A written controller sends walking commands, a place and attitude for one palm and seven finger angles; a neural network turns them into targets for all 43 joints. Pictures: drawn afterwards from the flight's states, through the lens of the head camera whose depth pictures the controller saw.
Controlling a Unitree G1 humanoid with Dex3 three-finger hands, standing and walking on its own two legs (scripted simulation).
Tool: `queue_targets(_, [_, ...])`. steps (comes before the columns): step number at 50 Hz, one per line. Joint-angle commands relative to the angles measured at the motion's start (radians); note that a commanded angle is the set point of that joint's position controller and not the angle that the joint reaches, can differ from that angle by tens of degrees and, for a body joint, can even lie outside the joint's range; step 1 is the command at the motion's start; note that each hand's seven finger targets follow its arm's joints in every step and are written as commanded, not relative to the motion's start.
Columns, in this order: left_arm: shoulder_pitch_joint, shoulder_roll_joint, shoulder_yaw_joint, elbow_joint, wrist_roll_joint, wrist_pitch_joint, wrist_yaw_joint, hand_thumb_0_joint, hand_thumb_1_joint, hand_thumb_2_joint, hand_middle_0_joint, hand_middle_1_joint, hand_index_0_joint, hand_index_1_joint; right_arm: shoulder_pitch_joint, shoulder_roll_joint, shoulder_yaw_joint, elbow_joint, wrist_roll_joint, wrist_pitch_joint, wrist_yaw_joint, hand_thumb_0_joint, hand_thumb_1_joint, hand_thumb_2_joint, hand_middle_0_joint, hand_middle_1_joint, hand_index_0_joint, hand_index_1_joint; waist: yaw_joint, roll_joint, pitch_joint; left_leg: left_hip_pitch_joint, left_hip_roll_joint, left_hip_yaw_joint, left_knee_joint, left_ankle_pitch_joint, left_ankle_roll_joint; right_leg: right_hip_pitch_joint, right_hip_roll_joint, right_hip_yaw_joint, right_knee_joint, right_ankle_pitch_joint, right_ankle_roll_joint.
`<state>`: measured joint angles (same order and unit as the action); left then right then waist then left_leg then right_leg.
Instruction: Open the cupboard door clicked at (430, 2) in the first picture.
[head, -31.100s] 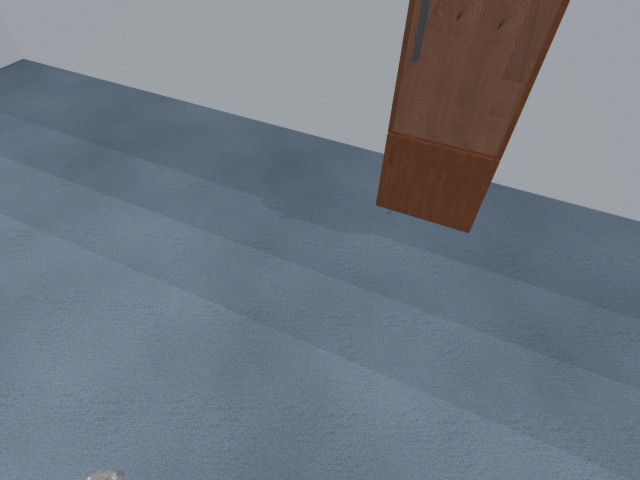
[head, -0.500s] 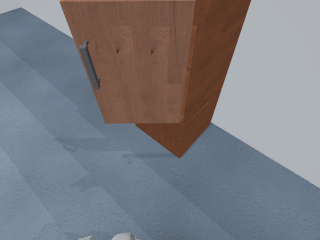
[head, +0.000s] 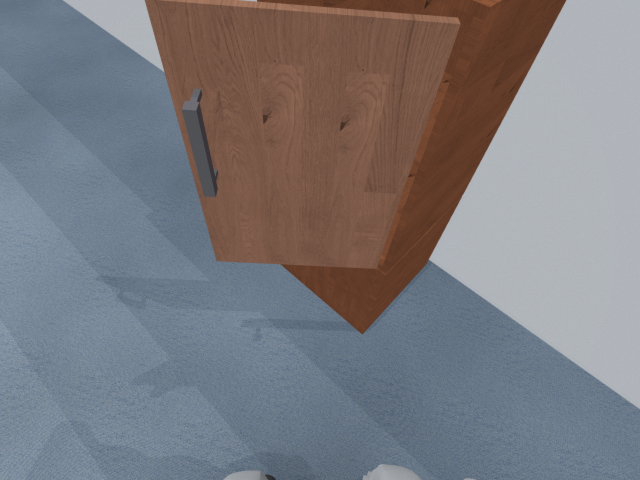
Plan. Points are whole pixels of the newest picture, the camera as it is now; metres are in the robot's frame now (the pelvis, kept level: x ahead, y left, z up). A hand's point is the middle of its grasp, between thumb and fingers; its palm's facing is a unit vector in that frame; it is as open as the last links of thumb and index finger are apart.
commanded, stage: come to a stop and stand still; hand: left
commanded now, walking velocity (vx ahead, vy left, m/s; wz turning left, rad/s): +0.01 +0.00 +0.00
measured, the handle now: (204, 146) +0.57 +0.24 +0.04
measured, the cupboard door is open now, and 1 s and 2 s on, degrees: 42 42 42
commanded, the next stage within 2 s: look again from close up in 0.58 s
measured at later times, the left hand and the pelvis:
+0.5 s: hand out of the picture +0.04 +0.13 -0.18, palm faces +0.06 -0.98 -0.18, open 7.2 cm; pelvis -0.01 -0.05 +0.00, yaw +2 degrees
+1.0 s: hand out of the picture -0.02 +0.12 -0.18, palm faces +0.04 -0.98 -0.18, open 7.4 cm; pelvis -0.02 -0.05 +0.00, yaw +1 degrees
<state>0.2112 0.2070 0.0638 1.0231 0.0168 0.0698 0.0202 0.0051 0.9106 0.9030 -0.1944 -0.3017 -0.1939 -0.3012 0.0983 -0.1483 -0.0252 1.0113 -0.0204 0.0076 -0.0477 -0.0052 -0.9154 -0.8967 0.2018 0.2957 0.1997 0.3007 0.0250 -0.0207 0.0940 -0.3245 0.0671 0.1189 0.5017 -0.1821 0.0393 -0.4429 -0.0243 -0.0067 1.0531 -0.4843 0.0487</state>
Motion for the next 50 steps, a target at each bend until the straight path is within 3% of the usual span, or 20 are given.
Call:
queue_targets(1, [0.054,0.035,0.014,-0.068,0.003,-0.008,-0.008,0.000,0.900,0.900,-0.200,-0.300,-0.200,-0.300,0.092,-0.220,-0.067,-0.031,-0.010,0.001,-0.005,0.000,-0.900,-0.900,0.200,0.300,0.200,0.300,-0.035,0.199,-0.160,0.087,0.264,-0.210,-0.179,0.269,0.126,0.076,-0.021,-0.013,-0.141,0.012,-0.014])
queue_targets(3, [0.055,0.032,0.009,-0.068,0.002,-0.015,-0.009,0.000,0.900,0.900,-0.200,-0.300,-0.200,-0.300,0.086,-0.232,-0.073,-0.031,-0.012,0.008,0.004,0.000,-0.900,-0.900,0.200,0.300,0.200,0.300,-0.034,0.229,-0.144,0.043,0.253,-0.234,-0.197,0.093,0.111,0.147,-0.014,-0.043,-0.263,0.019,-0.026])
queue_targets(6, [0.132,0.060,0.013,-0.044,0.003,-0.030,-0.007,0.000,0.900,0.900,-0.200,-0.300,-0.200,-0.300,0.089,-0.216,-0.075,-0.035,-0.003,0.017,0.017,0.000,-0.900,-0.900,0.200,0.300,0.200,0.300,0.005,0.126,-0.122,-0.077,0.164,-0.191,-0.121,-0.101,0.037,0.345,-0.008,-0.061,-0.591,0.200,-0.040])
queue_targets(8, [0.070,0.188,0.022,-0.070,0.014,-0.045,0.003,0.000,0.900,0.900,-0.200,-0.300,-0.200,-0.300,0.106,-0.101,-0.053,-0.059,0.010,0.028,0.033,0.000,-0.900,-0.900,0.200,0.300,0.200,0.300,-0.018,-0.250,-0.050,-0.148,-0.032,-0.036,0.132,-0.295,-0.072,0.222,-0.295,0.264,-0.861,0.038,-0.157])
queue_targets(9, [0.011,0.204,0.012,-0.097,0.013,-0.043,0.002,0.000,0.900,0.900,-0.200,-0.300,-0.200,-0.300,0.068,-0.110,-0.048,-0.078,0.008,0.035,0.041,0.000,-0.900,-0.900,0.200,0.300,0.200,0.300,-0.007,-0.172,-0.043,-0.067,-0.038,-0.080,0.261,-0.331,-0.058,0.072,-0.334,0.264,-0.889,-0.004,-0.201])
queue_targets(11, [-0.067,0.150,0.001,-0.095,0.010,-0.060,0.011,0.000,0.900,0.900,-0.200,-0.300,-0.200,-0.300,0.108,-0.107,-0.049,-0.048,0.000,0.045,0.039,0.000,-0.900,-0.900,0.200,0.300,0.200,0.300,-0.045,-0.272,-0.016,-0.052,-0.028,-0.107,0.338,-0.262,-0.048,0.053,-0.248,0.194,-0.849,0.101,-0.187])
queue_targets(13, [-0.073,0.121,-0.007,-0.081,0.007,-0.066,0.008,0.000,0.900,0.900,-0.200,-0.300,-0.200,-0.300,0.161,-0.105,-0.044,-0.012,0.003,0.035,0.037,0.000,-0.900,-0.900,0.200,0.300,0.200,0.300,-0.056,-0.211,-0.008,-0.024,-0.031,-0.088,0.312,-0.227,-0.055,0.097,-0.212,0.113,-0.792,0.279,-0.184])
queue_targets(16, [-0.031,0.108,-0.012,-0.041,-0.002,-0.074,0.009,0.000,0.900,0.900,-0.200,-0.300,-0.200,-0.300,0.207,-0.076,-0.026,0.025,0.006,0.015,0.029,0.000,-0.900,-0.900,0.200,0.300,0.200,0.300,-0.060,-0.087,-0.048,0.100,-0.029,-0.089,-0.018,-0.087,-0.062,0.173,-0.181,0.085,-0.674,0.414,-0.150])
queue_targets(18, [0.032,0.060,-0.026,-0.022,-0.020,-0.074,0.003,0.000,0.900,0.900,-0.200,-0.300,-0.200,-0.300,0.206,-0.132,-0.017,0.044,-0.002,-0.014,0.018,0.000,-0.900,-0.900,0.200,0.300,0.200,0.300,-0.016,0.122,-0.104,0.137,0.097,-0.226,-0.122,0.217,-0.010,0.219,-0.080,0.033,-0.611,0.369,-0.069])
queue_targets(19, [0.032,0.053,-0.025,-0.016,-0.016,-0.069,0.007,0.000,0.900,0.900,-0.200,-0.300,-0.200,-0.300,0.193,-0.154,-0.018,0.043,-0.001,-0.012,0.014,0.000,-0.900,-0.900,0.200,0.300,0.200,0.300,-0.011,0.077,-0.098,0.073,0.114,-0.230,-0.131,0.133,-0.003,0.278,-0.060,0.026,-0.653,0.283,-0.060])
queue_targets(22, [0.027,0.061,-0.024,0.018,-0.017,-0.063,0.002,0.000,0.900,0.900,-0.200,-0.300,-0.200,-0.300,0.188,-0.132,-0.009,0.074,0.003,-0.021,0.005,0.000,-0.900,-0.900,0.200,0.300,0.200,0.300,-0.008,0.168,-0.101,0.089,0.081,-0.200,-0.147,0.215,-0.009,0.316,-0.064,0.005,-0.630,0.361,-0.060])
queue_targets(26, [0.033,0.063,-0.028,0.048,-0.015,-0.071,0.003,0.000,0.900,0.900,-0.200,-0.300,-0.200,-0.300,0.207,-0.112,-0.009,0.092,0.007,-0.018,0.005,0.000,-0.900,-0.900,0.200,0.300,0.200,0.300,-0.018,0.034,-0.082,0.115,0.052,-0.164,-0.147,0.113,-0.028,0.309,-0.081,0.026,-0.689,0.372,-0.068])
queue_targets(33, [0.056,0.046,-0.035,0.075,-0.013,-0.077,0.006,0.000,0.900,0.900,-0.200,-0.300,-0.200,-0.300,0.219,-0.093,-0.003,0.114,0.006,-0.014,0.006,0.000,-0.900,-0.900,0.200,0.300,0.200,0.300,-0.027,-0.006,-0.026,0.139,0.038,-0.147,-0.160,0.072,-0.033,0.266,-0.087,0.035,-0.727,0.346,-0.071])
queue_targets(34, [0.157,0.050,-0.050,0.097,0.007,-0.104,0.053,0.000,0.900,0.900,-0.200,-0.300,-0.200,-0.300,0.138,-0.132,-0.001,0.042,0.016,-0.034,0.023,0.000,-0.900,-0.900,0.200,0.300,0.200,0.300,0.006,0.052,-0.005,0.095,0.043,-0.108,0.029,0.139,-0.049,0.226,-0.126,0.077,-0.692,0.621,-0.065])
queue_targets(35, [0.143,0.099,-0.044,0.081,0.004,-0.125,0.048,0.000,0.900,0.900,-0.200,-0.300,-0.200,-0.300,0.136,-0.102,0.012,0.003,0.013,-0.034,0.029,0.000,-0.900,-0.900,0.200,0.300,0.200,0.300,-0.033,0.042,-0.029,0.104,0.021,-0.107,0.009,0.125,-0.052,0.254,-0.161,0.075,-0.644,0.874,-0.079])
queue_targets(36, [0.154,0.083,-0.048,0.057,0.002,-0.131,0.045,0.000,0.900,0.900,-0.200,-0.300,-0.200,-0.300,0.231,-0.076,0.009,0.011,0.005,-0.044,0.026,0.000,-0.900,-0.900,0.200,0.300,0.200,0.300,-0.051,0.009,-0.179,0.138,0.014,-0.112,0.000,0.124,-0.034,0.347,-0.147,0.066,-0.569,0.926,-0.091])
queue_targets(38, [0.144,0.070,-0.049,0.044,-0.006,-0.123,0.037,0.000,0.900,0.900,-0.200,-0.300,-0.200,-0.300,0.242,-0.103,0.002,0.011,0.012,-0.044,0.016,0.000,-0.900,-0.900,0.200,0.300,0.200,0.300,-0.045,-0.033,-0.243,0.169,0.030,-0.127,0.001,0.221,-0.023,0.368,-0.121,0.034,-0.548,0.801,-0.086])
queue_targets(41, [0.132,0.049,-0.057,0.031,-0.001,-0.101,0.029,0.000,0.900,0.900,-0.200,-0.300,-0.200,-0.300,0.210,-0.110,0.005,-0.003,0.009,-0.035,0.017,0.000,-0.900,-0.900,0.200,0.300,0.200,0.300,-0.034,-0.007,-0.054,0.102,0.037,-0.142,-0.046,0.160,-0.016,0.247,-0.088,0.028,-0.598,0.492,-0.082])
queue_targets(44, [0.136,0.050,-0.059,0.023,-0.001,-0.092,0.023,0.000,0.900,0.900,-0.200,-0.300,-0.200,-0.300,0.193,-0.116,0.006,-0.016,0.008,-0.031,0.021,0.000,-0.900,-0.900,0.200,0.300,0.200,0.300,-0.031,0.021,0.010,0.060,0.027,-0.158,-0.093,0.016,-0.011,0.195,-0.074,0.047,-0.640,0.283,-0.081])
queue_targets(50, [0.147,0.053,-0.059,0.008,0.002,-0.089,0.017,0.000,0.900,0.900,-0.200,-0.300,-0.200,-0.300,0.198,-0.122,0.005,-0.013,0.006,-0.034,0.025,0.000,-0.900,-0.900,0.200,0.300,0.200,0.300,-0.028,0.031,0.004,0.049,0.029,-0.174,-0.137,-0.059,-0.006,0.205,-0.068,0.038,-0.656,0.245,-0.075])
